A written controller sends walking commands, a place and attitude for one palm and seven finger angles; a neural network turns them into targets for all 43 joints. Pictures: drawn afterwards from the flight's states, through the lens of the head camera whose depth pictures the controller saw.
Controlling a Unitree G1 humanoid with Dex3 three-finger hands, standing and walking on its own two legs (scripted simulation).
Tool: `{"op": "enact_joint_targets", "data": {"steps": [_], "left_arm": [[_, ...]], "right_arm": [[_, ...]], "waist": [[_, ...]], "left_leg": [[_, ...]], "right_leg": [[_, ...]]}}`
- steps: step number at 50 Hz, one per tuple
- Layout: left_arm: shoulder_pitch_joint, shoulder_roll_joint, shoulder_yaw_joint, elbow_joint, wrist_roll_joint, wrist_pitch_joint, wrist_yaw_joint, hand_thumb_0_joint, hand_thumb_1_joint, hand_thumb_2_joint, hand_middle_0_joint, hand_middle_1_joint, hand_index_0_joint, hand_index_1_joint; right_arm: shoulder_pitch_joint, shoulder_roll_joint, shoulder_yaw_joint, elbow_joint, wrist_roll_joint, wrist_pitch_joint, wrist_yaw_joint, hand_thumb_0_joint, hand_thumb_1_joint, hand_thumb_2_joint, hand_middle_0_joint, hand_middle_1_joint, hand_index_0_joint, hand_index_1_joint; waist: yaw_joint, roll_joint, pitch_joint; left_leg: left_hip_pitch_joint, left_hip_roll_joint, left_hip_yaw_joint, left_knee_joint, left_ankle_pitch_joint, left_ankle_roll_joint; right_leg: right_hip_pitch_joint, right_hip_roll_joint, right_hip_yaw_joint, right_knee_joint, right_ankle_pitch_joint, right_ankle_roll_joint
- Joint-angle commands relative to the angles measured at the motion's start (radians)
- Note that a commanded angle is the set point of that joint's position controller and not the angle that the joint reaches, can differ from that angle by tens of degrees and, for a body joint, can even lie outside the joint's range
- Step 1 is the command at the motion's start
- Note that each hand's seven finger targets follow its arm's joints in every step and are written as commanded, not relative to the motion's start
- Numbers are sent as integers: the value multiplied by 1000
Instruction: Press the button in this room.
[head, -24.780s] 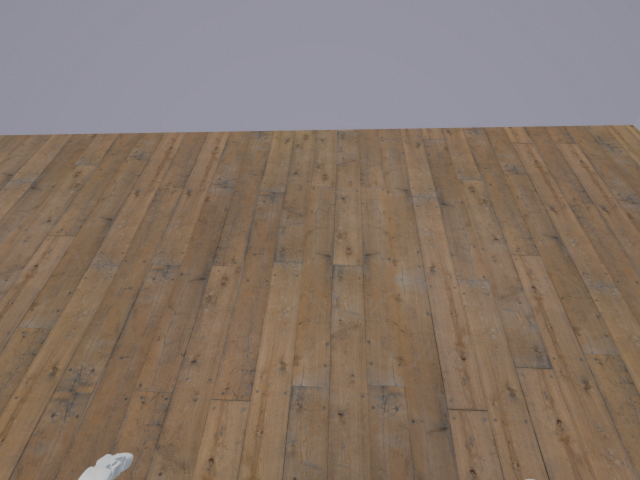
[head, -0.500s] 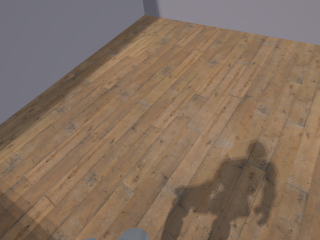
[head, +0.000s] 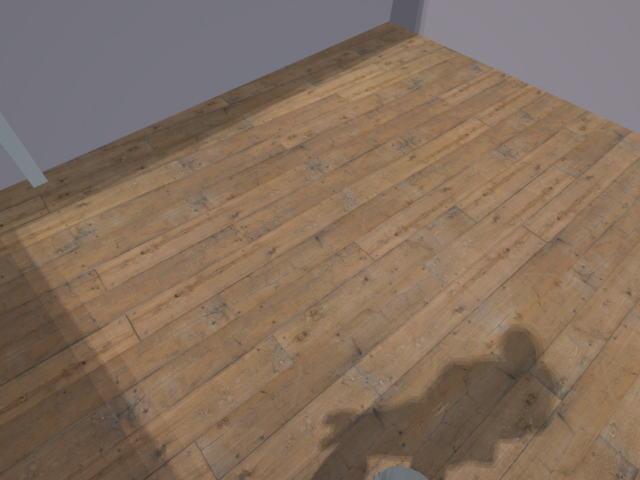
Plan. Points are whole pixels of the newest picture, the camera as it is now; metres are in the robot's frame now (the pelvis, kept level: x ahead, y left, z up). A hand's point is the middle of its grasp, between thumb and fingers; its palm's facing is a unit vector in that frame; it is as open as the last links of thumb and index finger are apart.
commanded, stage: turn or walk to find it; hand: left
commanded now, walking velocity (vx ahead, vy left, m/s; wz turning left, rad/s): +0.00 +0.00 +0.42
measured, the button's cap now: out of the picture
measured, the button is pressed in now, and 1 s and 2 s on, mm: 0 0 0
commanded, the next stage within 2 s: stand and wait in 0.44 s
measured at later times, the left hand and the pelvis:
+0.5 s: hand out of the picture +0.01 +0.13 -0.14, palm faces +0.25 -0.93 -0.28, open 7.4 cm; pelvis -0.02 -0.07 +0.00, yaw +13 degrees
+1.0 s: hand out of the picture -0.09 +0.20 -0.17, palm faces +0.50 -0.84 -0.21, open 7.4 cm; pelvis -0.02 -0.01 +0.00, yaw +28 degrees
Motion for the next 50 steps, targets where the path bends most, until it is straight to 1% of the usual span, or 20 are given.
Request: {"op": "enact_joint_targets", "data": {"steps": [1, 6, 9, 11, 12, 13, 14, 15, 16, 19, 30, 34, 36, 38, 39, 41, 42, 44, 46, 50], "left_arm": [[-34, 65, 8, -88, -1, -26, 5, 0, 900, 900, -200, -300, -200, -300], [-82, 47, 0, -120, -7, -31, 8, 0, 900, 900, -200, -300, -200, -300], [-14, 45, 2, -106, -13, -39, 9, 0, 900, 900, -200, -300, -200, -300], [69, 72, 9, -86, -9, -54, 13, 0, 900, 900, -200, -300, -200, -300], [100, 142, 22, -82, 5, -67, 21, 0, 900, 900, -200, -300, -200, -300], [107, 216, 36, -91, 13, -68, 24, 0, 900, 900, -200, -300, -200, -300], [94, 203, 27, -107, 3, -62, 25, 0, 900, 900, -200, -300, -200, -300], [23, 157, 32, -120, 0, -70, 29, 0, 900, 900, -200, -300, -200, -300], [-30, 138, 26, -136, -1, -62, 30, 0, 900, 900, -200, -300, -200, -300], [-46, 82, 6, -144, -3, -74, 23, 0, 900, 900, -200, -300, -200, -300], [104, 119, 23, -80, 12, -70, 26, 0, 900, 900, -200, -300, -200, -300], [128, 151, 32, -63, 18, -62, 22, 0, 900, 900, -200, -300, -200, -300], [130, 156, 36, -46, 17, -63, 19, 0, 900, 900, -200, -300, -200, -300], [94, 166, 40, -47, 13, -61, 12, 0, 900, 900, -200, -300, -200, -300], [77, 157, 39, -52, 6, -57, 7, 0, 900, 900, -200, -300, -200, -300], [-7, 53, 15, -125, 4, -53, -15, 0, 900, 900, -200, -300, -200, -300], [-91, 64, 8, -150, 13, -52, -21, 0, 900, 900, -200, -300, -200, -300], [-118, 61, 19, -136, 16, -59, -31, 0, 900, 900, -200, -300, -200, -300], [-51, 82, 19, -98, 15, -64, -44, 0, 900, 900, -200, -300, -200, -300], [-32, 69, 12, -90, 13, -70, -45, 0, 900, 900, -200, -300, -200, -300]], "right_arm": [[87, -200, -54, -33, -1, -14, -13, 0, -900, -900, 200, 300, 200, 300], [95, -205, -66, -38, -9, -5, -10, 0, -900, -900, 200, 300, 200, 300], [57, -208, -70, -50, -10, 0, -7, 0, -900, -900, 200, 300, 200, 300], [39, -186, -71, -56, 0, 1, -3, 0, -900, -900, 200, 300, 200, 300], [62, -125, -62, -64, 9, 1, 3, 0, -900, -900, 200, 300, 200, 300], [45, -89, -55, -94, 6, 2, 2, 0, -900, -900, 200, 300, 200, 300], [27, -140, -69, -91, 0, 14, 2, 0, -900, -900, 200, 300, 200, 300], [62, -146, -74, -63, -7, 27, 5, 0, -900, -900, 200, 300, 200, 300], [77, -141, -80, -42, -6, 36, 9, 0, -900, -900, 200, 300, 200, 300], [137, -114, -70, 0, -8, 41, 22, 0, -900, -900, 200, 300, 200, 300], [29, -105, -52, -20, -2, 43, 20, 0, -900, -900, 200, 300, 200, 300], [-14, -90, -37, -42, 8, 24, 19, 0, -900, -900, 200, 300, 200, 300], [2, -83, -32, -45, 8, 16, 18, 0, -900, -900, 200, 300, 200, 300], [63, -92, -31, -38, 2, 5, 20, 0, -900, -900, 200, 300, 200, 300], [106, -119, -40, -27, -1, -2, 22, 0, -900, -900, 200, 300, 200, 300], [225, -290, -82, -13, -13, -13, 14, 0, -900, -900, 200, 300, 200, 300], [255, -304, -83, 9, -11, -13, 10, 0, -900, -900, 200, 300, 200, 300], [181, -239, -61, -4, -10, -25, -2, 0, -900, -900, 200, 300, 200, 300], [109, -188, -41, -24, -5, -45, -3, 0, -900, -900, 200, 300, 200, 300], [174, -189, -45, -10, 4, -71, -3, 0, -900, -900, 200, 300, 200, 300]], "waist": [[-50, 152, -103], [-64, 181, -101], [-32, 199, -123], [10, 126, -159], [20, -78, -181], [31, -301, -140], [31, -198, -112], [-7, -242, -79], [-31, -165, -31], [-55, -111, -33], [11, -132, -56], [35, -168, -104], [26, -171, -128], [-17, -141, -154], [-48, -62, -162], [-126, 386, -93], [-147, 275, -27], [-100, 282, 35], [-48, 215, 43], [-48, 129, -11]], "left_leg": [[132, 251, -232, -132, 482, 127], [88, 242, -300, -101, 475, 139], [9, 210, -315, -61, 440, 117], [-97, 150, -284, 31, 297, 56], [-265, 53, -188, 182, 37, -10], [-396, -62, -63, 405, -332, -65], [-348, -18, -105, 566, -344, -57], [-340, 6, -144, 652, -284, -54], [-338, 13, -124, 719, -226, -56], [-342, 24, -76, 777, -84, -84], [-301, 72, -12, 535, -171, -109], [-225, 59, 48, 330, -231, -93], [-158, 58, 73, 238, -219, -83], [-27, 50, 113, 75, -122, -70], [120, 55, 95, -35, -67, -56], [280, 393, -460, -268, -316, 102], [211, 455, -489, -312, -346, 164], [111, 352, -421, -320, -330, 144], [65, 282, -306, -310, -208, 114], [170, 231, -228, -267, 88, 128]], "right_leg": [[-77, 0, 29, -33, 20, 7], [14, 34, 19, -238, -34, -1], [161, 64, -1, -432, 43, -13], [355, 44, 5, -669, 240, -21], [507, -138, 175, -763, 250, -67], [482, -366, 402, -791, 385, -181], [328, -391, 361, -803, 372, -239], [246, -337, 329, -839, 241, -230], [202, -299, 282, -850, 152, -201], [242, -193, 85, -807, 272, -157], [345, -271, 48, -793, 319, -214], [394, -289, 20, -725, 475, -236], [387, -303, 13, -718, 401, -220], [316, -281, -44, -678, 181, -170], [184, -253, -91, -606, 30, -124], [-259, -24, -174, -142, -207, -13], [-321, -48, -67, -46, -162, -29], [-312, -62, -5, 28, -19, -27], [-258, -57, 13, 52, 103, -19], [-266, -36, -3, 31, 176, 11]]}}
